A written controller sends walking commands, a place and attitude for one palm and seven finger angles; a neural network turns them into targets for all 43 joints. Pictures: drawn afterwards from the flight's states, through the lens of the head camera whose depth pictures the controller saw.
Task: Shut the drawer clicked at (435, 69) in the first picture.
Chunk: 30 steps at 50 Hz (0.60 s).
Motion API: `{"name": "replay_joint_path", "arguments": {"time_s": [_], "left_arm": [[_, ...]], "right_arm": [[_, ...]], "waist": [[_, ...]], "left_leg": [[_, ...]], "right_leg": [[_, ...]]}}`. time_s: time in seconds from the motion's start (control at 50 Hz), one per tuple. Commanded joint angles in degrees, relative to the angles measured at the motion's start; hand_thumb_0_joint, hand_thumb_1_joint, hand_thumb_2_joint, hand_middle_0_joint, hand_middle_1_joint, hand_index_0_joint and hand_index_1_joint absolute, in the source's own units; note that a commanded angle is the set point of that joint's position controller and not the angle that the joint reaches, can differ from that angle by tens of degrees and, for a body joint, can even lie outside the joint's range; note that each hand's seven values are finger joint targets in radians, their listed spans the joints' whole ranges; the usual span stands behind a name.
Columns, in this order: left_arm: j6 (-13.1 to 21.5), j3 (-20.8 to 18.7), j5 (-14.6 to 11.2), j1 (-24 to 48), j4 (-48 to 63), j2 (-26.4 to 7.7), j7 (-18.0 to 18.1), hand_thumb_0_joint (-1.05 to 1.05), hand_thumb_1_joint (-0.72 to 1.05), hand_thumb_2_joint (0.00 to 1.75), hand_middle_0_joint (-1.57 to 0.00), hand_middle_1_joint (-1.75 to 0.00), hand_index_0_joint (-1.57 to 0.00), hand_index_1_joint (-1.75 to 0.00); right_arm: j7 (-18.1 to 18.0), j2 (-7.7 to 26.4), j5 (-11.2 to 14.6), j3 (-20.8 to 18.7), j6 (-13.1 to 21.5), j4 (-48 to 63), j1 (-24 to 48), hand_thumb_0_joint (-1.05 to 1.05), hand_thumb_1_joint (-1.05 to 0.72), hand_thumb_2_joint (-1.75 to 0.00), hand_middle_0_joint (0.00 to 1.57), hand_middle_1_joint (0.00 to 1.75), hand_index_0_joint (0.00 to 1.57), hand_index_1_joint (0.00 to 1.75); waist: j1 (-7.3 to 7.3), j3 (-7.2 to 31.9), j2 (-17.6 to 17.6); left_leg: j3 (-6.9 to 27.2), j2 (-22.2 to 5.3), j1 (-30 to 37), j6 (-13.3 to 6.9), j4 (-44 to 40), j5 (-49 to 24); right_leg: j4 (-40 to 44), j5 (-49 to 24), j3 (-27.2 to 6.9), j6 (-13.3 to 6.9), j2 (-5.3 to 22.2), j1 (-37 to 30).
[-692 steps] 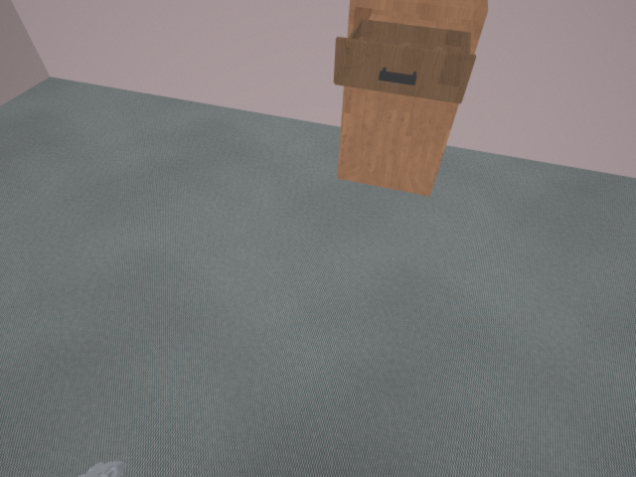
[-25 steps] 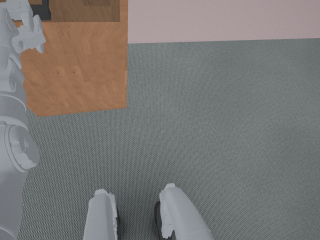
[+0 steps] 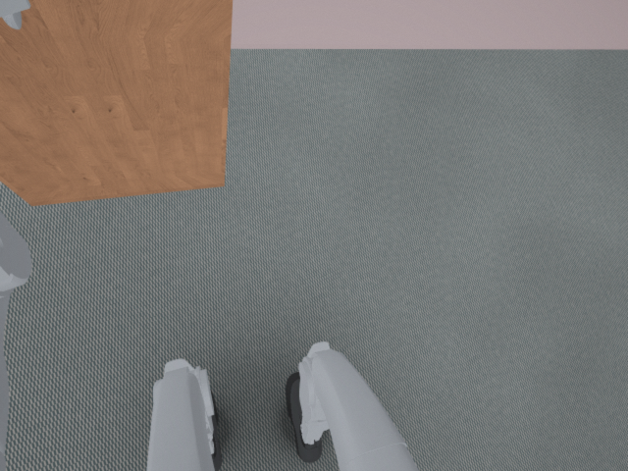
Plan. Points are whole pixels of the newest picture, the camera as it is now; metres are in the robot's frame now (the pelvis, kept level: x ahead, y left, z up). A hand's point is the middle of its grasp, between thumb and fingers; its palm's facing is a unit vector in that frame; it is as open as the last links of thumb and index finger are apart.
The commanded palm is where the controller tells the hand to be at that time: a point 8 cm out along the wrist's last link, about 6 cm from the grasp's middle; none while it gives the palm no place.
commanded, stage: push the drawer shut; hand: left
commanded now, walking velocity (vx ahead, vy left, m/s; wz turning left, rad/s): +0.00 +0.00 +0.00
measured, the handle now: out of the picture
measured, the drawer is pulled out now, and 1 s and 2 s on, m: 0.00 0.00 0.00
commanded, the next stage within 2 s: pull the fist back off the drawer in 0.04 s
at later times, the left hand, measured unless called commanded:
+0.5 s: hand out of the picture +0.61 +0.22 +0.09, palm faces +0.05 -1.00 -0.04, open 3.4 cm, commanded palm +0.61 +0.21 +0.09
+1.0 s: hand out of the picture +0.59 +0.20 +0.10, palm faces +0.09 -1.00 -0.03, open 3.3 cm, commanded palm +0.54 +0.23 +0.11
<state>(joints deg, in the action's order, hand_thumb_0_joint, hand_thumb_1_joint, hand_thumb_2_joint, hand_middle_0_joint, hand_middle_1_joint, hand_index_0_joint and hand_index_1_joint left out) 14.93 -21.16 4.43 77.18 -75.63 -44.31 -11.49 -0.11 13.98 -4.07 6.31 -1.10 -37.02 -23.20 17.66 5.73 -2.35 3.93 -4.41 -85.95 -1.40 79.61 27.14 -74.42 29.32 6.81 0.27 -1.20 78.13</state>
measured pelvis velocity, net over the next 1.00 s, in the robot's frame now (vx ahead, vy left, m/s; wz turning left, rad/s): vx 0.03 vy -0.01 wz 0.01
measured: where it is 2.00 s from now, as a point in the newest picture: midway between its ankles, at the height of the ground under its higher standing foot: (257, 438)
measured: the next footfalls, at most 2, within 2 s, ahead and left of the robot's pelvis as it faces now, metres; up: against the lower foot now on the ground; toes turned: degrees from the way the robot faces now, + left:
none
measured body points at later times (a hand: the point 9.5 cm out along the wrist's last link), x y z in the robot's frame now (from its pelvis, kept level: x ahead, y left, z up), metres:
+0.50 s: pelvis -0.01 +0.00 +0.00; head +0.20 +0.06 +0.39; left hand +0.60 +0.27 +0.10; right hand -0.05 -0.24 -0.08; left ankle +0.07 +0.11 -0.59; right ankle +0.05 -0.13 -0.59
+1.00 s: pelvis +0.03 -0.01 +0.03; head +0.22 +0.03 +0.44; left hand +0.58 +0.26 +0.11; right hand +0.03 -0.27 -0.07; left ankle +0.07 +0.11 -0.59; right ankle +0.05 -0.13 -0.59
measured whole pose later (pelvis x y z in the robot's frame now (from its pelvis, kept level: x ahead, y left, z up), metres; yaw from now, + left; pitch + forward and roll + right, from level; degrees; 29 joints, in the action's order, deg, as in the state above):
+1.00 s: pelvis +0.03 -0.01 +0.03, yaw +1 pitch +30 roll -5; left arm 18.7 -25.3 -1.0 59.4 -63.8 -33.7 -10.3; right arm 2.2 14.5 -2.6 2.5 -3.9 -35.5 -21.4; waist 12.9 6.8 -2.9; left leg 1.5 -5.0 -74.4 -0.6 73.2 28.9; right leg -69.1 30.7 4.3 -0.1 -1.8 68.3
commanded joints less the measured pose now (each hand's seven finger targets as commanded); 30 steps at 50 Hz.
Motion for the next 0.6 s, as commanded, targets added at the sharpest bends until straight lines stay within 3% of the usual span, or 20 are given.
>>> {"name": "replay_joint_path", "arguments": {"time_s": [0.0, 0.02, 0.08, 0.14, 0.2, 0.24, 0.32, 0.36, 0.4, 0.44, 0.5, 0.58], "left_arm": [[3.53, 1.77, -0.90, 36.65, 14.59, -7.73, 3.30, 0.00, 0.90, 0.90, -1.40, -1.60, -1.40, -1.60], [3.24, 1.17, -1.03, 36.33, 13.90, -8.60, 3.52, 0.00, 0.90, 0.90, -1.40, -1.60, -1.40, -1.60], [3.61, 1.91, -0.94, 37.74, 15.34, -9.10, 3.53, 0.00, 0.90, 0.90, -1.40, -1.60, -1.40, -1.60], [3.51, 1.33, -1.20, 37.17, 14.68, -9.96, 3.29, 0.00, 0.90, 0.90, -1.40, -1.60, -1.40, -1.60], [2.53, 0.90, -1.59, 35.19, 12.37, -10.34, 2.81, 0.00, 0.90, 0.90, -1.40, -1.60, -1.40, -1.60], [2.85, -0.40, -1.53, 35.85, 13.89, -12.09, 2.68, 0.00, 0.90, 0.90, -1.40, -1.60, -1.40, -1.60], [2.52, -1.06, -1.71, 34.90, 14.84, -12.08, 2.33, 0.00, 0.90, 0.90, -1.40, -1.60, -1.40, -1.60], [2.55, -1.69, -1.62, 33.97, 15.41, -12.02, 2.21, 0.00, 0.90, 0.90, -1.40, -1.60, -1.40, -1.60], [1.98, -1.92, -1.97, 32.03, 14.49, -10.86, 2.18, 0.00, 0.90, 0.90, -1.40, -1.60, -1.40, -1.60], [2.17, -2.47, -1.97, 31.16, 16.17, -10.49, 2.15, 0.00, 0.90, 0.90, -1.40, -1.60, -1.40, -1.60], [1.95, -3.92, -2.70, 26.94, 17.13, -10.64, 2.12, 0.00, 0.90, 0.90, -1.40, -1.60, -1.40, -1.60], [2.56, -3.62, -3.06, 24.53, 20.14, -8.59, 2.37, 0.00, 0.90, 0.90, -1.40, -1.60, -1.40, -1.60]], "right_arm": [[-1.05, 13.86, 0.19, -4.48, 0.77, -0.37, -14.17, 0.00, -0.90, -0.90, 0.20, 0.30, 0.20, 0.30], [-1.17, 13.91, 0.19, -4.27, 1.01, -0.29, -14.11, 0.00, -0.90, -0.90, 0.20, 0.30, 0.20, 0.30], [-1.48, 14.07, 0.21, -4.02, 1.84, -0.56, -13.94, 0.00, -0.90, -0.90, 0.20, 0.30, 0.20, 0.30], [-1.63, 14.00, 0.30, -3.75, 2.54, -0.52, -14.03, 0.00, -0.90, -0.90, 0.20, 0.30, 0.20, 0.30], [-1.71, 14.13, 0.49, -3.50, 2.59, -0.12, -13.50, 0.00, -0.90, -0.90, 0.20, 0.30, 0.20, 0.30], [-1.70, 14.13, 0.30, -3.45, 2.65, 0.34, -13.84, 0.00, -0.90, -0.90, 0.20, 0.30, 0.20, 0.30], [-1.40, 14.17, 0.23, -3.78, 2.32, 0.65, -14.07, 0.00, -0.90, -0.90, 0.20, 0.30, 0.20, 0.30], [-1.01, 14.27, 0.17, -3.99, 2.11, 0.84, -14.21, 0.00, -0.90, -0.90, 0.20, 0.30, 0.20, 0.30], [-0.73, 14.18, 0.24, -4.28, 1.76, 0.86, -14.10, 0.00, -0.90, -0.90, 0.20, 0.30, 0.20, 0.30], [-0.41, 13.93, 0.13, -4.51, 1.65, 1.04, -14.31, 0.00, -0.90, -0.90, 0.20, 0.30, 0.20, 0.30], [-0.02, 13.88, 0.42, -4.95, 1.12, 1.45, -14.25, 0.00, -0.90, -0.90, 0.20, 0.30, 0.20, 0.30], [0.54, 13.58, 0.52, -5.55, 0.46, 1.57, -13.82, 0.00, -0.90, -0.90, 0.20, 0.30, 0.20, 0.30]], "waist": [[5.76, 31.52, -21.23], [5.89, 30.55, -20.55], [6.16, 31.77, -22.81], [6.08, 32.11, -22.43], [5.95, 29.64, -20.34], [5.28, 30.88, -21.08], [4.53, 31.97, -20.37], [3.51, 32.62, -22.05], [3.37, 31.79, -19.31], [2.45, 33.42, -20.74], [1.01, 34.20, -18.45], [0.26, 34.10, -18.58]], "left_leg": [[6.27, 0.05, 41.35, -0.81, -10.37, -5.67], [5.78, 0.07, 39.68, -1.04, -10.29, -4.07], [6.25, -0.21, 40.82, -0.90, -10.77, -4.03], [5.80, 0.02, 39.70, -1.06, -10.37, -4.34], [5.21, 0.10, 36.73, -1.19, -10.41, -2.24], [5.02, 0.31, 36.73, -1.24, -10.26, -2.99], [5.43, 0.21, 37.69, -1.03, -10.31, -4.15], [5.99, 0.15, 39.80, -0.67, -10.81, -5.13], [6.00, 0.18, 39.11, -0.74, -10.95, -4.62], [5.88, 0.24, 40.53, -0.70, -10.81, -6.50], [5.28, 0.32, 40.98, -0.60, -11.36, -8.20], [5.33, 0.16, 43.58, -0.39, -12.12, -10.12]], "right_leg": [[10.37, -4.43, -1.69, -1.96, -2.60, 0.40], [10.68, -3.67, -1.89, -1.82, -2.66, -0.03], [10.42, -3.76, -1.84, -1.95, -2.59, 0.31], [10.58, -3.84, -2.04, -1.95, -2.73, -0.84], [11.09, -2.93, -2.08, -1.77, -2.74, -1.80], [10.70, -3.01, -2.09, -1.90, -2.75, -2.83], [10.30, -3.85, -1.67, -1.87, -2.71, -3.25], [9.98, -4.28, -1.33, -2.11, -2.66, -2.35], [10.30, -4.10, -1.24, -1.92, -2.70, -2.86], [9.90, -4.69, -1.24, -2.10, -2.67, -2.92], [10.77, -5.42, -1.35, -1.99, -2.76, -5.71], [11.06, -6.37, -1.25, -2.01, -2.59, -5.69]]}}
